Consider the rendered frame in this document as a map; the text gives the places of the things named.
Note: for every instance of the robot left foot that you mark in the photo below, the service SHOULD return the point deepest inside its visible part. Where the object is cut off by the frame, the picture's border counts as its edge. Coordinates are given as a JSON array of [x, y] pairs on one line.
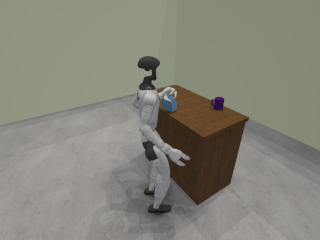
[[147, 191]]

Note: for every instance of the left robot hand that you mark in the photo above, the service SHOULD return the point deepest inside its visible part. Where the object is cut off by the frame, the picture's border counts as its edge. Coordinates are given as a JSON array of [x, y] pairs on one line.
[[170, 91]]

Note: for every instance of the sponge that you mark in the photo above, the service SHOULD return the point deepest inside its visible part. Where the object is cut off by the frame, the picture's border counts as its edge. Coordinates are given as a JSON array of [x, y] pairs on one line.
[[169, 106]]

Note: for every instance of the right robot hand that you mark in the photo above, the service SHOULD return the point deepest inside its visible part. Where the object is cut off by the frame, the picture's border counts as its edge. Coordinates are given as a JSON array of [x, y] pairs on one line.
[[176, 154]]

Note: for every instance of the robot right upper arm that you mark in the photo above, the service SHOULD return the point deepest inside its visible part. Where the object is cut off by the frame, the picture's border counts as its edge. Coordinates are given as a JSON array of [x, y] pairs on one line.
[[149, 102]]

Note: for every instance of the left robot forearm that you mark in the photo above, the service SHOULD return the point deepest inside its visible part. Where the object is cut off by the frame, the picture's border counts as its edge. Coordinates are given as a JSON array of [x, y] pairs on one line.
[[160, 96]]

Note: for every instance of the right robot forearm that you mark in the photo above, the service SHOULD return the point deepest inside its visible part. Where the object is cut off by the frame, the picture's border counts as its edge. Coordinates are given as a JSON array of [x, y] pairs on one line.
[[152, 137]]

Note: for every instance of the robot left upper arm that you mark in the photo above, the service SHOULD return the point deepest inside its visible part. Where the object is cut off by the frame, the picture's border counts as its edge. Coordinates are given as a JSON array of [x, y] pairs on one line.
[[135, 100]]

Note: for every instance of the table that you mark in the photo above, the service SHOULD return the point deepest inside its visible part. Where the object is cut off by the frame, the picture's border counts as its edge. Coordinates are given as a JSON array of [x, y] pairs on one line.
[[211, 138]]

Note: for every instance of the right robot thigh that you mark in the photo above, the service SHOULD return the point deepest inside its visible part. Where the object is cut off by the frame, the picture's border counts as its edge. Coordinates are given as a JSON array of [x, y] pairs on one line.
[[160, 160]]

